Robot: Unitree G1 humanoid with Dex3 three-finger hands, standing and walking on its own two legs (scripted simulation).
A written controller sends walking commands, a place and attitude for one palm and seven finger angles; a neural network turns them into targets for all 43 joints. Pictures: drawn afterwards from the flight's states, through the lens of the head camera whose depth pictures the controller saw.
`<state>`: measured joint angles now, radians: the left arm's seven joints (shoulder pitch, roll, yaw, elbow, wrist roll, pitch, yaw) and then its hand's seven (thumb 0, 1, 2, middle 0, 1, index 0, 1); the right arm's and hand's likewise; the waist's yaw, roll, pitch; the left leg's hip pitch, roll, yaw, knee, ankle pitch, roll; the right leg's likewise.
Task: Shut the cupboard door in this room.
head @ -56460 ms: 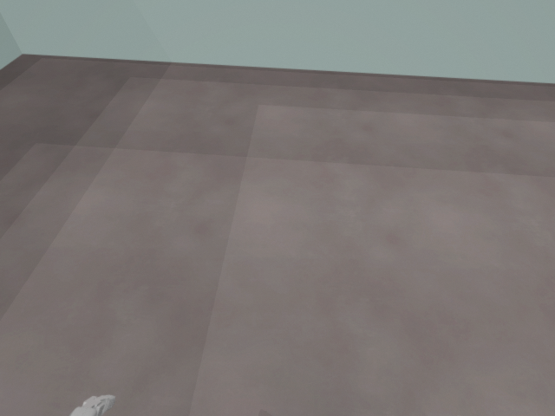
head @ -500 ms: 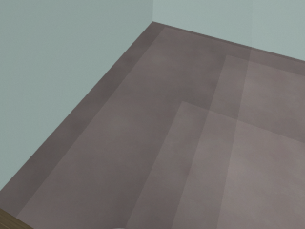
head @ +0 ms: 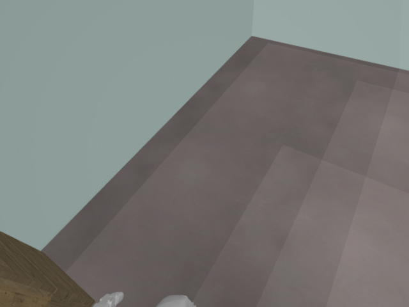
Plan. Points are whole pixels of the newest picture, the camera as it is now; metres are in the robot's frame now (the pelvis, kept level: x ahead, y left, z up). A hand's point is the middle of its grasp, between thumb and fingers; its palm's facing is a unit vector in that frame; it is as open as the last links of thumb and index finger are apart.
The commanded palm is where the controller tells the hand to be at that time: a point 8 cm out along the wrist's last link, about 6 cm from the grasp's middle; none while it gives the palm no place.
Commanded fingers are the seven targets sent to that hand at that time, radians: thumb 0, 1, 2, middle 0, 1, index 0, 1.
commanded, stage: turn or walk to find it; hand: left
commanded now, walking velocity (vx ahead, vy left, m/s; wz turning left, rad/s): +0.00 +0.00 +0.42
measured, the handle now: out of the picture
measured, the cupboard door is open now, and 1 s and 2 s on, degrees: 43 43 43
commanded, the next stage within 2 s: none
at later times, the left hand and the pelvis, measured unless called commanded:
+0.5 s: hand out of the picture -0.03 +0.24 -0.18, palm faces +0.30 -0.93 -0.23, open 7.4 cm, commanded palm none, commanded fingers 0.00 0.90 0.90 -0.20 -0.30 -0.20 -0.30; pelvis +0.01 +0.03 +0.00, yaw +13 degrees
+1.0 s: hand out of the picture +0.05 +0.20 -0.14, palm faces +0.42 -0.87 -0.27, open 7.4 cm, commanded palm none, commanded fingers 0.00 0.90 0.90 -0.20 -0.30 -0.20 -0.30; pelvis +0.04 -0.01 +0.01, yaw +26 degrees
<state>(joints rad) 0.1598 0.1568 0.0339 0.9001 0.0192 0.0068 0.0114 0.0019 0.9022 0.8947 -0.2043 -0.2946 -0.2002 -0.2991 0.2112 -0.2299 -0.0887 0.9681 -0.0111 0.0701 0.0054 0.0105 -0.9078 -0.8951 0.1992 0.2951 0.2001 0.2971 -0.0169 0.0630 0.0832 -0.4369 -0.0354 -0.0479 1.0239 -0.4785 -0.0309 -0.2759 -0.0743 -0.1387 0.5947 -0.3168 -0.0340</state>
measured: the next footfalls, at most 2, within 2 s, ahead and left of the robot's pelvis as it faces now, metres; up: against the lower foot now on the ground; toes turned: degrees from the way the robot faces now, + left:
left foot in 0.38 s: +0.01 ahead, +0.13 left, +0.00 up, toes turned +17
right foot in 0.84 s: +0.11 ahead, -0.09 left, +0.00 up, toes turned +15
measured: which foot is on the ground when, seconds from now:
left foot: up 0.00-0.36, down 0.38-0.84, up 0.86-1.00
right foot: down 0.00-0.38, up 0.40-0.82, down 0.84-1.00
